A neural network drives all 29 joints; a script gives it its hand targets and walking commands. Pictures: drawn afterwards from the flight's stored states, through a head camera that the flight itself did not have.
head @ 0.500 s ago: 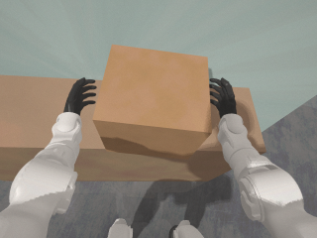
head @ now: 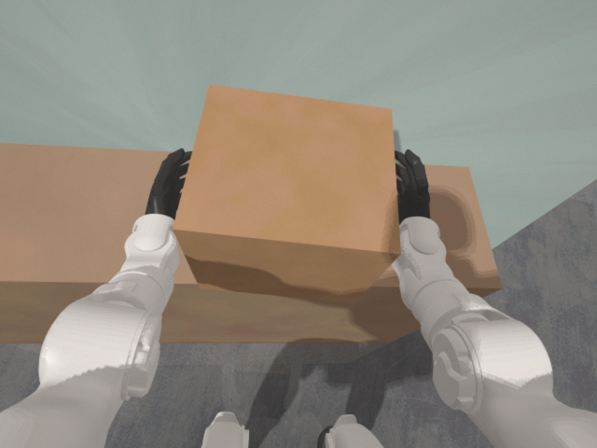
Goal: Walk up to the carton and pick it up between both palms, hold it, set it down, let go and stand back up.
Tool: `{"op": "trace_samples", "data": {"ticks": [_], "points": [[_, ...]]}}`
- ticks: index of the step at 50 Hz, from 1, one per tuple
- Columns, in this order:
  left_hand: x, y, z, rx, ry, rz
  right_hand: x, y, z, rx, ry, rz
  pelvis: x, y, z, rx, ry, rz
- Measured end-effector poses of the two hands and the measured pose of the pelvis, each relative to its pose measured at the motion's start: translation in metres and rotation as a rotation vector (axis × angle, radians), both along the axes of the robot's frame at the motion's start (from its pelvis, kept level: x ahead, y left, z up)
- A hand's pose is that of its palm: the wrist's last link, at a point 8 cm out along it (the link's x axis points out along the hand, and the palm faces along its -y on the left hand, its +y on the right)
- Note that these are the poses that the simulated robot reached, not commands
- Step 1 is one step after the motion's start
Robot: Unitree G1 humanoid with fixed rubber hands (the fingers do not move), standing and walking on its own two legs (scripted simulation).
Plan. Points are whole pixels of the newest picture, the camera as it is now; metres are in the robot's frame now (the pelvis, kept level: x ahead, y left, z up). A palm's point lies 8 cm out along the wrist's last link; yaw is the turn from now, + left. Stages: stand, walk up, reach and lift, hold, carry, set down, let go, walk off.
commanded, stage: reach and lift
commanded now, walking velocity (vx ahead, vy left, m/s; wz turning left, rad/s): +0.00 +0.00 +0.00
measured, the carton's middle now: (289, 204) +0.46 +0.01 -0.02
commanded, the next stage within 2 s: none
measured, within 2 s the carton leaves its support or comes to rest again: neither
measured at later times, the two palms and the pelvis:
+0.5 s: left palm (166, 211) +0.45 +0.17 -0.02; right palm (407, 215) +0.43 -0.16 +0.00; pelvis +0.00 +0.00 +0.01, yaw +0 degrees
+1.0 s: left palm (166, 211) +0.45 +0.17 -0.02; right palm (406, 216) +0.43 -0.16 +0.00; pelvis +0.00 +0.00 +0.01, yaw +0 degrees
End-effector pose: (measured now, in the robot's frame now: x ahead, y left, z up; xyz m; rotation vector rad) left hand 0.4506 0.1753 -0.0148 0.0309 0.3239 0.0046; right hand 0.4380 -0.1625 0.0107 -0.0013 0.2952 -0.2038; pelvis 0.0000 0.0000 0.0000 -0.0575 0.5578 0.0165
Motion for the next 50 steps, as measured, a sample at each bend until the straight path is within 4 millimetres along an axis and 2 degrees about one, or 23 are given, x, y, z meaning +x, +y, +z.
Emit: {"op": "trace_samples", "data": {"ticks": [14, 50], "points": [[-0.006, 0.000, -0.001, -0.047, -0.042, 0.029, -0.006, 0.003, -0.004, 0.031, -0.084, -0.029, -0.001, -0.001, 0.003, 0.002, 0.010, -0.001], [-0.003, -0.001, -0.007, -0.040, -0.057, 0.026, -0.004, 0.004, -0.011, 0.030, -0.103, -0.040, 0.002, -0.003, 0.012, 0.004, 0.045, -0.002]]}}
